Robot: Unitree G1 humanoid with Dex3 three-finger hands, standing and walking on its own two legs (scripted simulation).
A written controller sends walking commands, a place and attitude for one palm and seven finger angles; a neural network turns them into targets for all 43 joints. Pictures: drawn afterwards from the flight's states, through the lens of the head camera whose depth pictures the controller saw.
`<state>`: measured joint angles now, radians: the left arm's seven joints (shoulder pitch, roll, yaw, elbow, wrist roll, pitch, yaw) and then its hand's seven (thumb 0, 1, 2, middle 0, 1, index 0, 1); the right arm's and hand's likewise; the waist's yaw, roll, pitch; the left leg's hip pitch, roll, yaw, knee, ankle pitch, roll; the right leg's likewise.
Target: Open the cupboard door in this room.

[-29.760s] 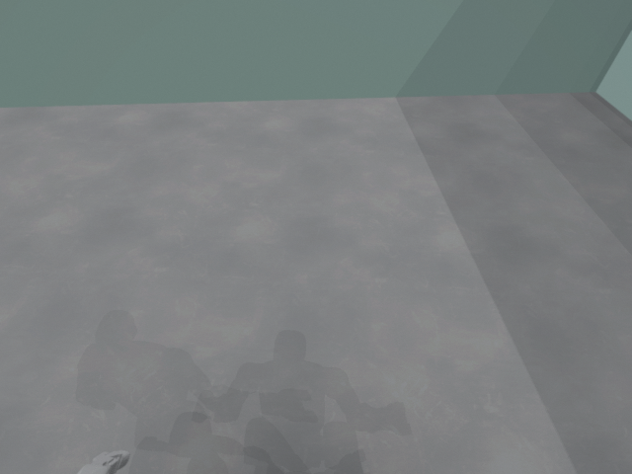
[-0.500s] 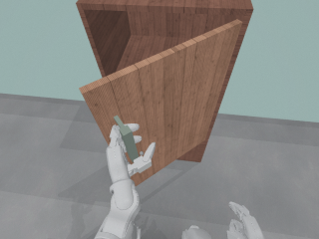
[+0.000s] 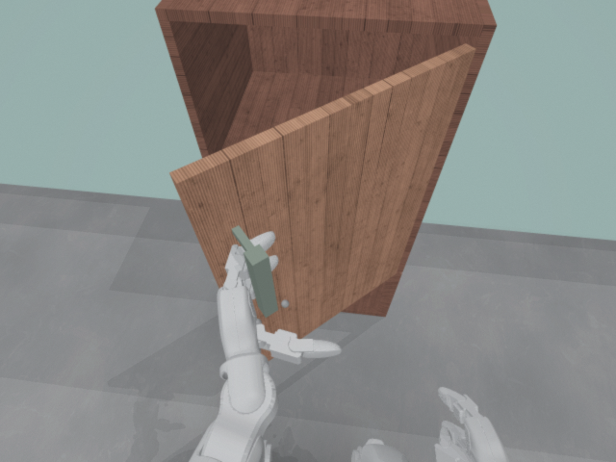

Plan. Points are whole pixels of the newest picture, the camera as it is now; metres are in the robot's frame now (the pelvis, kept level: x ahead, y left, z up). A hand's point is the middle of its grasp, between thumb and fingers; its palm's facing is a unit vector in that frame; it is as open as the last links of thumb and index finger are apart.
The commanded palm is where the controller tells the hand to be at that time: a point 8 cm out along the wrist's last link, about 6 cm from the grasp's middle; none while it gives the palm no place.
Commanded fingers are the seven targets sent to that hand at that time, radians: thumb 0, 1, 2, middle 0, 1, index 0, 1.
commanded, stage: slide the hand sideways off the handle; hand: left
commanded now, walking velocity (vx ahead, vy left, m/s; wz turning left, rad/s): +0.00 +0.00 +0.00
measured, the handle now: (254, 273) +0.35 +0.08 +0.05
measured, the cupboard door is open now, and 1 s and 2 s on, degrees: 42 45 45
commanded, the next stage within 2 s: draw the hand back to the body in 1.30 s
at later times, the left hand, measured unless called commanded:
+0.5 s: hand (278, 341) +0.26 +0.05 +0.05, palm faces -0.17 -0.98 +0.04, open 16.2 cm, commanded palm +0.24 +0.11 +0.04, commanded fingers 0.00 -0.50 0.30 -0.15 -0.30 -0.15 -0.30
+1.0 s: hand (238, 366) +0.23 +0.09 +0.04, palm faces -0.17 -0.99 -0.01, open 16.0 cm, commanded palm +0.21 +0.17 +0.04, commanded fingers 0.00 -0.50 0.30 -0.15 -0.30 -0.15 -0.30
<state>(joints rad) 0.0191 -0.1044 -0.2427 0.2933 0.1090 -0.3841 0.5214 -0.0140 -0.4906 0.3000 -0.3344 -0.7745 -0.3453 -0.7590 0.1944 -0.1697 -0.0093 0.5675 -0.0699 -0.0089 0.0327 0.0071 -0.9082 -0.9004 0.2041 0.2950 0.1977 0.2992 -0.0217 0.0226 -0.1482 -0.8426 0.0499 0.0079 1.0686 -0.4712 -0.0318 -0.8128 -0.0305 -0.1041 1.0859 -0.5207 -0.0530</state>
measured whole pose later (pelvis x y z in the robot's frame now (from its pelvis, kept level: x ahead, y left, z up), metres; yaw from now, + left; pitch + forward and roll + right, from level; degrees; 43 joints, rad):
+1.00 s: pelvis +0.00 +0.01 -0.01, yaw -1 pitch +14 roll +0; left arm 0.35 0.12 -0.17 -0.07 -0.06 -0.37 -0.05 -0.02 -0.50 0.30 -0.21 -0.33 -0.22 -0.33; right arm 0.22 -0.20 0.01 0.42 0.00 0.00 0.01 0.01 -0.91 -0.90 0.21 0.30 0.20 0.30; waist -0.02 0.02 -0.13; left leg -0.89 0.05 0.01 1.16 -0.52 -0.01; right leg -0.85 -0.03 -0.09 1.16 -0.55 -0.04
